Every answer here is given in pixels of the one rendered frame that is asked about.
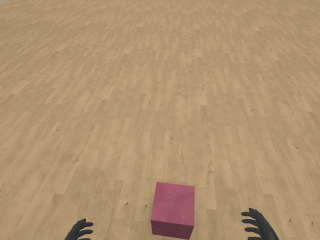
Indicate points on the carton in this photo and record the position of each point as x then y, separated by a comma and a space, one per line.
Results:
173, 210

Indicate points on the robot right hand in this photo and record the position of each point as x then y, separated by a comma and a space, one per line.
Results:
264, 229

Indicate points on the robot left hand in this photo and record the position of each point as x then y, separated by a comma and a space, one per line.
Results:
75, 232

